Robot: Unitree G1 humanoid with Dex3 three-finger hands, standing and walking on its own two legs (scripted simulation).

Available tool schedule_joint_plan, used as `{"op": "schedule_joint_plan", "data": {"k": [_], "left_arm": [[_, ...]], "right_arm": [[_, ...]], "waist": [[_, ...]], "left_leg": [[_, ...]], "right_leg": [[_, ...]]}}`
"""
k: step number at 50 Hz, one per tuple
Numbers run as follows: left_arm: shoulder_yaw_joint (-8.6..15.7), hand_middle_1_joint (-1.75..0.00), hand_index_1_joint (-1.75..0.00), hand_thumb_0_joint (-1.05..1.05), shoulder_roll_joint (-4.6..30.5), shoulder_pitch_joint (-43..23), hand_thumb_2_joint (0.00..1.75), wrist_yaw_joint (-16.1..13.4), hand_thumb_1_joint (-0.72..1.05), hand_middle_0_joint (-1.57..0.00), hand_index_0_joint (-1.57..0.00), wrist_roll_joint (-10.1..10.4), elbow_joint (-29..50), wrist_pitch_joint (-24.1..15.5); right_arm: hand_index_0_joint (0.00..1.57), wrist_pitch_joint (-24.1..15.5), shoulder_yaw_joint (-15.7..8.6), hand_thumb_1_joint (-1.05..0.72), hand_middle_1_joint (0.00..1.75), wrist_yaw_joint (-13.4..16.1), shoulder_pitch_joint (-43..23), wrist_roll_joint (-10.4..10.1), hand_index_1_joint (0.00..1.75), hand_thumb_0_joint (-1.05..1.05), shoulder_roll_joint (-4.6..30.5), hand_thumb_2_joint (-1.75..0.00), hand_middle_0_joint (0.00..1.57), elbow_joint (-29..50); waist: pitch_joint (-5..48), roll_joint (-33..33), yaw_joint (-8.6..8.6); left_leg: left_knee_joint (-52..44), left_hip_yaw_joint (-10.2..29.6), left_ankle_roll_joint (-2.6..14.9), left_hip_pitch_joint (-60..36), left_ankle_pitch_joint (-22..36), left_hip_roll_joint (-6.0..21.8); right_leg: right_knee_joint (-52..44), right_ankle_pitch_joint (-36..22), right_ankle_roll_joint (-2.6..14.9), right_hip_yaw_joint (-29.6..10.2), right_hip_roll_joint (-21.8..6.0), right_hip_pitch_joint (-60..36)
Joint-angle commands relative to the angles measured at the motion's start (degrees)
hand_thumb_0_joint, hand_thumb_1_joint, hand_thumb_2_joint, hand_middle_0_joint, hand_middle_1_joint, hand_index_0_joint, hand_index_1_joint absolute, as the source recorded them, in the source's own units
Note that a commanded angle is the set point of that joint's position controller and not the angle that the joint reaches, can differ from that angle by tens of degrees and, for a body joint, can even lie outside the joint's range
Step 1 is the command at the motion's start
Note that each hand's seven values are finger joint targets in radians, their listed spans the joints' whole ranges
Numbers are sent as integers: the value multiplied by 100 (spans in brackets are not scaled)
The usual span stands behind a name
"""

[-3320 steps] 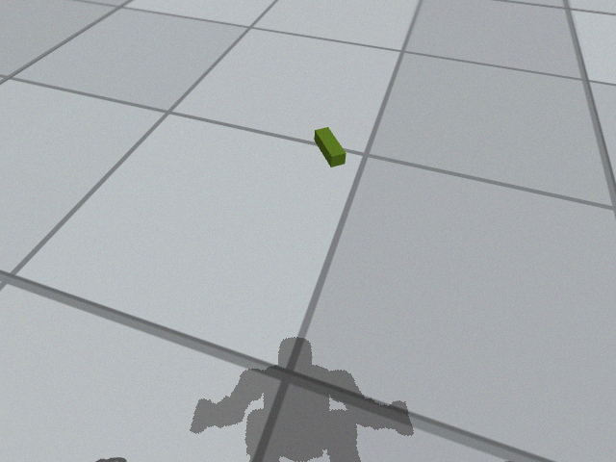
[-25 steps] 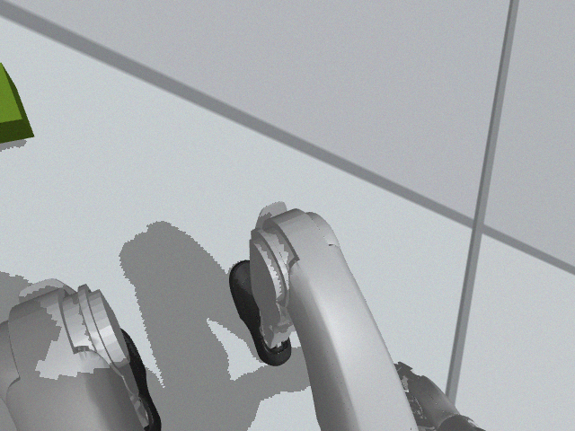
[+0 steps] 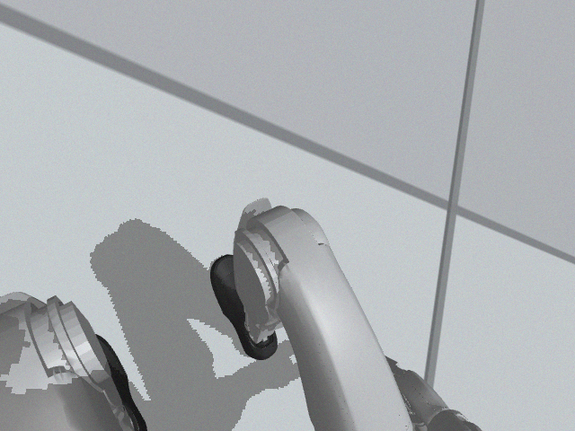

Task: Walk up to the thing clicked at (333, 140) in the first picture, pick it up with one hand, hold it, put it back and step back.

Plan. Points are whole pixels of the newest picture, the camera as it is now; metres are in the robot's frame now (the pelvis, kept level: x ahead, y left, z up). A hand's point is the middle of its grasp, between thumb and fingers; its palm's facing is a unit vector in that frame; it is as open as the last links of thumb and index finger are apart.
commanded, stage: rest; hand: left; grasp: from above
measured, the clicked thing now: out of the picture +0.52 +0.30 -0.27
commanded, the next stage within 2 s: open in 0.28 s
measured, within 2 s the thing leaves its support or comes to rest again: rests again in 0.04 s
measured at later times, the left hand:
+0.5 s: hand out of the picture +0.51 +0.29 -0.24, palm faces -0.46 -0.11 -0.88, open 10.2 cm
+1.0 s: hand out of the picture +0.52 +0.30 -0.23, palm faces -0.44 -0.11 -0.89, open 12.9 cm
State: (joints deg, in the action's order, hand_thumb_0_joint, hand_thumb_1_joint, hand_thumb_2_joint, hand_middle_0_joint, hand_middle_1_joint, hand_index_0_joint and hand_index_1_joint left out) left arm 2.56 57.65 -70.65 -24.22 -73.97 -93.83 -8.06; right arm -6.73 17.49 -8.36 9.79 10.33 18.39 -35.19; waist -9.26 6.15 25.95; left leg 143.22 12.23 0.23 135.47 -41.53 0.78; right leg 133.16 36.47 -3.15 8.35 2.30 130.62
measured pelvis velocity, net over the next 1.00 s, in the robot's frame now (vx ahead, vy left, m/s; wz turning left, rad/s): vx -0.01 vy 0.00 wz -0.03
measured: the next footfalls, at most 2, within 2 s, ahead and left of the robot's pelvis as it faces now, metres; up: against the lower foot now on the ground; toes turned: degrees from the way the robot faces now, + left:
none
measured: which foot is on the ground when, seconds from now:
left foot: down 0.00-1.00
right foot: down 0.00-1.00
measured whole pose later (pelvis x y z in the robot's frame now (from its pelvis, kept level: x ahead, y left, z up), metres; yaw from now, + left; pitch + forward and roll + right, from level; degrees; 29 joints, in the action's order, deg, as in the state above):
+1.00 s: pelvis -0.01 +0.00 +0.00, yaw -1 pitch +31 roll -15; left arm -0.1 61.8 -73.0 -25.2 -72.5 -96.9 -9.3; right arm -7.9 21.1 -8.3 8.0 11.1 19.9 -34.3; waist -10.4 6.7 27.2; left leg 143.9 13.5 0.6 135.3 -41.0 1.2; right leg 132.5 35.2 -3.7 9.4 2.9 129.9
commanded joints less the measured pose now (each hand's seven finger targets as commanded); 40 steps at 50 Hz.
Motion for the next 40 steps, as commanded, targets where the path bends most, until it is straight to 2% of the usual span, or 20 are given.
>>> {"op": "schedule_joint_plan", "data": {"k": [1,5,8,9,12,17,18,19,20,21,23,26,27,28,31,34,37,38,39,40], "left_arm": [[-24,-75,-71,0,1349,-2021,73,-365,64,-94,-98,106,882,44],[-36,-74,-70,0,1369,-2011,72,-375,62,-92,-96,102,930,30],[-24,-73,-69,0,1412,-2102,72,-383,62,-93,-96,91,1009,-3],[-88,-74,-70,0,1331,-2018,72,-370,61,-92,-96,108,926,2],[-51,-74,-70,0,1393,-2072,71,-406,60,-91,-95,130,928,-24],[-113,-72,-68,0,1442,-2065,67,-413,54,-86,-90,132,869,-65],[-121,-72,-68,0,1374,-1993,66,-418,54,-86,-90,151,794,-68],[-117,-71,-66,0,1460,-2020,63,-437,54,-85,-89,162,815,-79],[-82,-70,-67,0,1479,-2052,67,-449,46,-77,-81,163,897,-92],[-132,-69,-66,0,1481,-1982,62,-462,38,-69,-73,115,760,-81],[-126,-67,-64,0,1490,-2061,58,-468,22,-55,-59,151,911,-84],[-75,-67,-63,0,1507,-2064,55,-502,0,-46,-50,180,935,-88],[-157,-70,-66,0,1439,-2001,58,-507,-4,-44,-47,159,758,-73],[-142,-70,-67,0,1388,-2079,59,-492,-6,-42,-45,201,825,-89],[-169,-74,-71,0,1443,-1929,65,-494,-12,-38,-41,215,580,-63],[-249,-79,-77,0,1312,-1928,69,-437,-17,-33,-36,236,481,-62],[-176,-83,-81,0,1530,-2073,73,-409,-23,-29,-31,236,664,-79],[-245,-85,-82,0,1374,-1875,74,-395,-24,-27,-30,254,324,-62],[-232,-87,-84,0,1389,-2003,75,-393,-24,-26,-29,263,531,-98],[-328,-90,-87,0,1273,-1829,76,-353,-26,-24,-27,237,213,-77]], "right_arm": [[20,48,-462,-90,30,91,1315,-18,30,0,1828,-90,20,-155],[20,33,-448,-89,30,93,1237,-14,30,0,1896,-90,20,-127],[20,32,-428,-90,30,95,1200,3,30,0,1936,-90,20,-117],[20,9,-411,-90,30,80,1196,11,30,0,1923,-90,20,-121],[20,-14,-372,-90,30,74,1209,34,30,0,1950,-90,20,-96],[20,-40,-329,-90,30,69,1113,36,30,0,1962,-90,20,-101],[20,-58,-330,-90,30,54,1112,44,30,0,1977,-90,20,-89],[20,-65,-301,-90,30,49,1102,50,30,0,1966,-90,20,-95],[20,-75,-311,-89,30,51,1107,59,30,0,1986,-90,20,-96],[20,-62,-296,-89,30,59,1076,57,30,0,1950,-90,20,-86],[20,-84,-289,-89,30,62,1075,50,30,0,1959,-89,20,-117],[20,-90,-285,-89,30,56,1063,51,30,0,1994,-89,20,-110],[20,-78,-260,-89,30,60,1040,53,30,0,1967,-90,20,-108],[20,-96,-273,-89,30,48,1072,60,30,0,2003,-89,20,-117],[20,-100,-266,-89,30,59,1014,34,30,0,2004,-90,20,-100],[20,-111,-249,-89,30,51,1051,46,30,0,1994,-89,20,-109],[20,-111,-226,-89,30,71,1015,41,30,0,2038,-89,20,-69],[20,-116,-239,-89,30,76,978,25,30,0,2017,-90,20,-75],[20,-105,-229,-89,30,77,965,46,30,0,2040,-89,20,-61],[20,-100,-228,-89,30,85,964,30,30,0,2040,-89,20,-60]], "waist": [[4308,-3512,227],[4156,-3615,260],[4134,-3690,353],[4068,-3677,336],[4064,-3547,401],[4142,-3656,375],[3980,-3609,430],[4008,-3588,376],[4039,-3577,412],[4072,-3541,355],[4059,-3580,369],[3957,-3639,407],[3990,-3611,399],[3919,-3486,499],[3849,-3383,406],[3673,-3201,474],[3813,-3286,430],[3626,-3239,414],[3687,-3258,485],[3503,-3122,492]], "left_leg": [[-1406,-473,40,-3070,1863,186],[-1454,-402,-9,-3227,1912,204],[-1459,-344,-36,-3294,1945,241],[-1429,-363,-21,-3286,1924,231],[-1375,-384,17,-3092,1871,231],[-1422,-309,-16,-3287,1896,273],[-1418,-285,-23,-3252,1825,270],[-1399,-323,8,-3112,1759,267],[-1398,-329,-1,-3129,1759,261],[-1381,-353,25,-3034,1732,266],[-1344,-372,22,-3090,1756,257],[-1428,-301,-25,-3126,1818,288],[-1404,-306,-3,-3103,1794,299],[-1348,-290,10,-3023,1740,284],[-1397,-322,35,-2849,1554,268],[-1427,-293,48,-2733,1387,276],[-1445,-288,38,-2771,1410,280],[-1481,-260,27,-2732,1318,277],[-1502,-207,15,-2808,1324,298],[-1510,-211,31,-2709,1195,285]], "right_leg": [[-967,-1868,465,547,257,-2675],[-960,-1848,487,622,236,-2459],[-956,-1872,478,648,218,-2442],[-944,-1837,484,641,229,-2412],[-1002,-1885,443,628,225,-2602],[-963,-1842,459,665,252,-2527],[-950,-1784,457,684,231,-2401],[-980,-1775,447,662,260,-2551],[-988,-1806,443,667,232,-2582],[-1004,-1813,438,638,281,-2710],[-1014,-1830,432,626,252,-2603],[-984,-1852,441,679,217,-2497],[-993,-1848,443,670,279,-2614],[-985,-1816,430,694,237,-2494],[-1019,-1684,432,661,260,-2530],[-1046,-1530,425,684,275,-2469],[-1062,-1557,413,690,238,-2491],[-1025,-1466,439,695,245,-2341],[-1047,-1478,418,739,238,-2329],[-1039,-1378,433,731,257,-2269]]}}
